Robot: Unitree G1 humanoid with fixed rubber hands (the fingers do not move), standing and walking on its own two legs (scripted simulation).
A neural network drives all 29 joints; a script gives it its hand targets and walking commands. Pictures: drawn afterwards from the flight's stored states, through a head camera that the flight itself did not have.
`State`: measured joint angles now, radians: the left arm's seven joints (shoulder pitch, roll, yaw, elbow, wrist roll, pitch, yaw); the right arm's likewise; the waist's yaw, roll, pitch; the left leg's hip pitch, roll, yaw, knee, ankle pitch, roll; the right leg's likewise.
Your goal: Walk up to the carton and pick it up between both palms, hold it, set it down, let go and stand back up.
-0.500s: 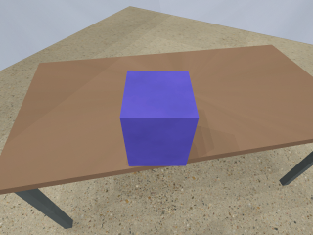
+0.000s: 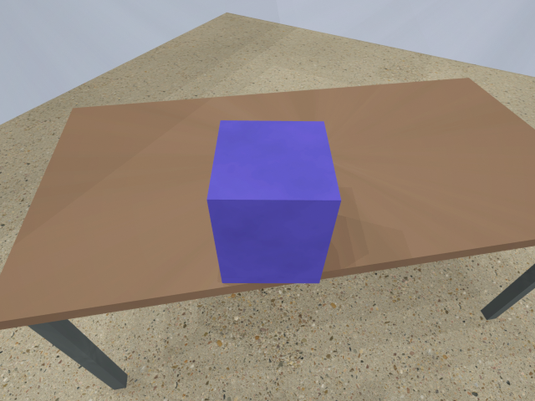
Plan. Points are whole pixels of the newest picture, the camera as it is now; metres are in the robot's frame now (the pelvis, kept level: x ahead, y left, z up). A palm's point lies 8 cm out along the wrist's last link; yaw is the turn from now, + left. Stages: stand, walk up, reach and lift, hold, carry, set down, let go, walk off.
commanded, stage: walk up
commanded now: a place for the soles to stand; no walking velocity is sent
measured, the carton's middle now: (271, 204) +0.49 +0.01 +0.00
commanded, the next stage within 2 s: none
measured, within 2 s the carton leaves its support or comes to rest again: neither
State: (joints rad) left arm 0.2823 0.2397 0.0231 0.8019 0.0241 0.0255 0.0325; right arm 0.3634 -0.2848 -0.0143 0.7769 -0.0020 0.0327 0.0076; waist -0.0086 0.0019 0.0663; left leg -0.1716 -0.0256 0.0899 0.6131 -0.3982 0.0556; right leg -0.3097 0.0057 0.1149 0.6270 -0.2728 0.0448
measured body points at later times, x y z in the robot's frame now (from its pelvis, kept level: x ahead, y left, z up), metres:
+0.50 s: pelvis +0.00 +0.00 +0.00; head +0.01 +0.00 +0.45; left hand +0.08 +0.26 -0.13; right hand +0.04 -0.27 -0.13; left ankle -0.04 +0.08 -0.72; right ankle +0.04 -0.15 -0.72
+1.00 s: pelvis +0.00 +0.00 +0.00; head +0.01 +0.00 +0.45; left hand +0.08 +0.26 -0.13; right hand +0.05 -0.27 -0.13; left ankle -0.04 +0.08 -0.72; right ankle +0.04 -0.15 -0.72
